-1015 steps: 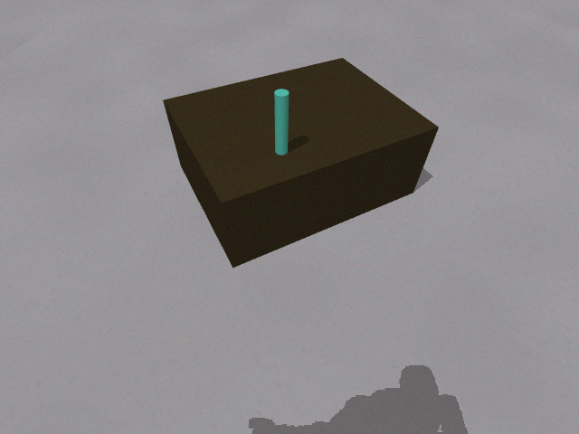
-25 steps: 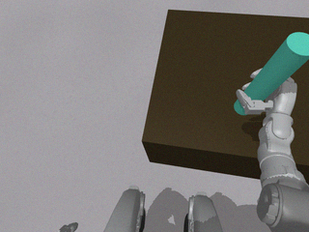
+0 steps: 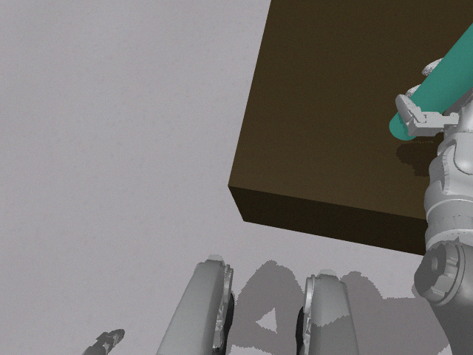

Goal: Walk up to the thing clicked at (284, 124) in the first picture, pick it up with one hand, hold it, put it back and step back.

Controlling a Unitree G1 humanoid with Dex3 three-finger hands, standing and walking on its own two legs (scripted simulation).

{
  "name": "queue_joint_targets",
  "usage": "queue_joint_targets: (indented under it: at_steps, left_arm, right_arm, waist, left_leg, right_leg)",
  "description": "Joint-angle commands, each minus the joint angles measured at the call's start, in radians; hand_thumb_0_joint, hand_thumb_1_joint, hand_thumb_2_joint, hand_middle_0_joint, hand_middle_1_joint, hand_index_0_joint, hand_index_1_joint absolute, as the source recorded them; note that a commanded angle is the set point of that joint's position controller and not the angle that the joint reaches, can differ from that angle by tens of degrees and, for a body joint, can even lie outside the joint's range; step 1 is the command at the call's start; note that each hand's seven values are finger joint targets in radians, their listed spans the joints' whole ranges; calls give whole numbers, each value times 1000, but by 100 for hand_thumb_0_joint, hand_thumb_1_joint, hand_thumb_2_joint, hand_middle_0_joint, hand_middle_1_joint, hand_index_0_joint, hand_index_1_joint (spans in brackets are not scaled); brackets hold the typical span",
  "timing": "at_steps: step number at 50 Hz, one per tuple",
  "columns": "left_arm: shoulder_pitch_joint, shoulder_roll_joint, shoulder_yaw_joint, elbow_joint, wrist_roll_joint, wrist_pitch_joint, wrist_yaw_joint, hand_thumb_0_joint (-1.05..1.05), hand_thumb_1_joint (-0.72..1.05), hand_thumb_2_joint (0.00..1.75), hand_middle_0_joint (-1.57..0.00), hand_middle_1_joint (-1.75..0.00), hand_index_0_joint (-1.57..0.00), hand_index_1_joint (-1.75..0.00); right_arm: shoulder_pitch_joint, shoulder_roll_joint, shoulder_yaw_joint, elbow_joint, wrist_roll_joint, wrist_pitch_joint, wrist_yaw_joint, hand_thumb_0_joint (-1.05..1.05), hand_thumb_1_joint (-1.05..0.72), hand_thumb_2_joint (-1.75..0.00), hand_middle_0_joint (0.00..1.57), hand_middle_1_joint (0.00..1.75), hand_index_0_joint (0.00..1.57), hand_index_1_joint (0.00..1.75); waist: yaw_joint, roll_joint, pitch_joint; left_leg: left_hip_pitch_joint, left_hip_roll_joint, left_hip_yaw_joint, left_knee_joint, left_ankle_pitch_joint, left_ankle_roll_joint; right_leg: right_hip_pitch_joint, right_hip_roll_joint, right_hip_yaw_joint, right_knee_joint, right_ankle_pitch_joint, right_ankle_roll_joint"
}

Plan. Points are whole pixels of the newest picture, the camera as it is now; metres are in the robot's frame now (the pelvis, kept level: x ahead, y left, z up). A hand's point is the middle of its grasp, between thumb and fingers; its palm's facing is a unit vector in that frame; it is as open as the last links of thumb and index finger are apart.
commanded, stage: crouch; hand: right
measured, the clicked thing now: (446, 83) +0.52 -0.23 +0.06
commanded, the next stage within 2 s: lower in 0.24 s
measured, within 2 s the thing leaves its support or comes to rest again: rests again in 1.12 s
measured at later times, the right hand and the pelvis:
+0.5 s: hand (415, 104) +0.54 -0.23 -0.02, palm faces +0.25 +0.97 -0.01, open 7.9 cm; pelvis +0.00 +0.00 -0.04, yaw +1 degrees
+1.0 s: hand (402, 119) +0.55 -0.23 -0.08, palm faces +0.24 +0.97 -0.02, open 7.9 cm; pelvis -0.02 +0.00 -0.10, yaw +1 degrees
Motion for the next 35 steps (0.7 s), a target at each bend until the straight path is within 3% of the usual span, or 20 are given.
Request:
queue_joint_targets:
  at_steps: [1,3,7,8,9,10,11,12,13,14,16,18,19,22,24,28,30,33,34,35]
  left_arm:
    - [171,194,69,-44,2,-5,11,0,88,90,-19,-29,-19,-29]
    - [170,195,69,-46,1,-4,14,0,88,89,-19,-29,-19,-29]
    - [180,199,64,-35,3,-3,15,0,89,89,-19,-29,-20,-29]
    - [185,206,67,-38,3,1,17,0,89,89,-19,-29,-20,-29]
    - [197,209,68,-31,5,4,16,0,88,90,-19,-29,-19,-29]
    - [187,205,64,-39,3,5,16,0,89,89,-19,-29,-19,-29]
    - [188,200,62,-41,4,4,15,0,89,89,-19,-29,-19,-29]
    - [186,201,63,-39,3,1,17,0,89,89,-19,-29,-19,-29]
    - [187,205,60,-41,0,3,18,0,89,89,-19,-29,-19,-29]
    - [196,211,65,-36,-1,5,20,0,89,89,-19,-29,-20,-29]
    - [194,208,61,-41,1,4,16,0,89,89,-19,-29,-19,-29]
    - [196,210,60,-39,-1,7,16,0,88,90,-20,-29,-19,-30]
    - [199,208,57,-32,1,6,15,0,88,90,-20,-29,-19,-30]
    - [192,204,57,-29,2,8,14,0,88,89,-20,-29,-19,-30]
    - [184,197,51,-33,5,8,10,0,88,89,-20,-29,-20,-30]
    - [191,217,60,-40,12,8,6,0,88,89,-20,-29,-19,-29]
    - [201,225,61,-45,14,16,6,0,88,89,-20,-29,-19,-29]
    - [198,225,57,-42,12,16,4,0,87,90,-20,-30,-19,-30]
    - [201,230,61,-39,12,15,5,0,88,89,-20,-29,-19,-30]
    - [202,239,65,-35,12,20,8,0,87,90,-20,-30,-19,-30]
  right_arm:
    - [-424,-236,-3,-204,4,-54,-8,0,-26,-133,135,146,138,146]
    - [-457,-280,-35,-245,8,-57,-15,0,-26,-135,135,147,139,147]
    - [-436,-225,1,-203,5,-42,-6,0,-27,-135,136,148,140,148]
    - [-493,-306,-34,-279,-3,-49,-11,0,-29,-135,136,148,140,148]
    - [-475,-303,-34,-247,-8,-43,-11,0,-28,-136,136,148,140,148]
    - [-470,-270,-10,-229,-4,-35,-6,0,-30,-136,138,149,141,149]
    - [-460,-262,-15,-220,1,-31,-5,0,-30,-137,138,150,142,150]
    - [-431,-214,14,-184,7,-22,2,0,-29,-138,138,151,142,151]
    - [-460,-299,-43,-251,13,-29,0,0,-29,-137,138,150,142,150]
    - [-475,-317,-39,-266,6,-27,2,0,-27,-137,137,150,141,150]
    - [-432,-260,-12,-215,13,-18,11,0,-27,-136,137,150,141,150]
    - [-451,-304,-41,-255,10,-21,7,0,-28,-137,136,150,141,150]
    - [-425,-276,-27,-201,8,-14,11,0,-29,-136,137,149,141,150]
    - [-417,-258,-32,-148,13,-19,13,0,-28,-138,137,151,141,151]
    - [-430,-294,-51,-169,9,-33,13,0,-27,-138,137,151,141,151]
    - [-455,-297,-33,-189,-1,-50,27,0,-29,-137,137,150,141,150]
    - [-513,-370,-71,-269,-5,-60,22,0,-28,-135,135,148,139,148]
    - [-520,-289,-28,-232,11,-43,37,0,-26,-135,134,148,138,148]
    - [-496,-290,-27,-218,6,-36,38,0,-27,-135,134,147,138,147]
    - [-550,-383,-69,-287,1,-41,31,0,-29,-134,135,147,138,147]
  waist:
    - [10,-175,-612]
    - [2,-164,-626]
    - [19,-185,-608]
    - [1,-226,-648]
    - [8,-212,-665]
    - [18,-198,-651]
    - [19,-179,-640]
    - [30,-152,-630]
    - [7,-173,-642]
    - [9,-192,-677]
    - [13,-177,-654]
    - [2,-198,-661]
    - [16,-186,-639]
    - [32,-153,-561]
    - [21,-146,-563]
    - [22,-200,-625]
    - [8,-220,-705]
    - [37,-220,-708]
    - [27,-223,-716]
    - [17,-248,-735]
  left_leg:
    - [276,-22,9,-157,215,58]
    - [290,-22,6,-153,197,57]
    - [207,-24,19,-116,216,62]
    - [203,-23,17,-111,218,66]
    - [218,-25,19,-108,242,64]
    - [217,-26,19,-112,226,62]
    - [236,-26,15,-116,235,59]
    - [248,-28,17,-119,246,56]
    - [239,-24,10,-106,251,57]
    - [240,-23,9,-100,264,57]
    - [244,-25,11,-90,274,55]
    - [215,-25,17,-69,274,61]
    - [192,-28,23,-61,277,61]
    - [144,-28,22,-44,225,60]
    - [149,-25,14,-25,219,57]
    - [97,-25,18,23,205,61]
    - [117,-23,15,44,244,59]
    - [97,-21,20,63,239,57]
    - [80,-22,23,77,244,57]
    - [85,-20,17,78,236,57]
  right_leg:
    - [420,22,1,-173,228,-38]
    - [384,23,-2,-167,190,-41]
    - [420,17,15,-146,253,-33]
    - [446,17,14,-147,270,-30]
    - [455,16,12,-133,301,-32]
    - [433,18,11,-127,272,-35]
    - [397,19,4,-117,262,-39]
    - [375,19,3,-114,259,-42]
    - [371,18,-1,-101,268,-43]
    - [400,17,-3,-95,295,-41]
    - [362,19,-4,-84,298,-41]
    - [385,17,4,-83,325,-35]
    - [382,15,7,-75,341,-34]
    - [277,18,6,-49,247,-42]
    - [212,20,-3,-25,217,-47]
    - [245,21,2,0,230,-40]
    - [279,19,1,29,280,-39]
    - [266,19,4,52,276,-37]
    - [278,16,6,61,292,-35]
    - [268,17,-1,71,276,-37]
